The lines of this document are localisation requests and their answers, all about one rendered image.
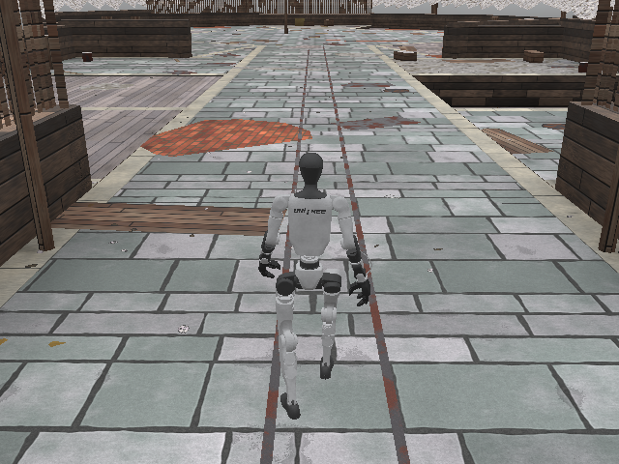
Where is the robot right hand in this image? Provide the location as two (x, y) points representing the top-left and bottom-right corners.
(349, 279), (370, 306)

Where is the robot right foot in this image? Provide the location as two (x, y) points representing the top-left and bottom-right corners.
(320, 356), (334, 380)

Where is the robot right upper arm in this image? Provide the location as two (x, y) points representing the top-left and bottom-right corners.
(331, 195), (356, 250)

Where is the robot left upper arm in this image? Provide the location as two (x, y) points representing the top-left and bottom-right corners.
(265, 194), (290, 246)

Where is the right robot shin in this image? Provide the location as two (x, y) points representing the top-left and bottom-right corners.
(321, 307), (337, 367)

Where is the robot left hand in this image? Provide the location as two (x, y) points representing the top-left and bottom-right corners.
(258, 260), (280, 278)

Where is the robot right forearm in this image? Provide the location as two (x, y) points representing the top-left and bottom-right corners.
(346, 235), (368, 282)

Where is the robot left forearm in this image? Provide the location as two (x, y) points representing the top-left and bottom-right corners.
(259, 230), (275, 264)

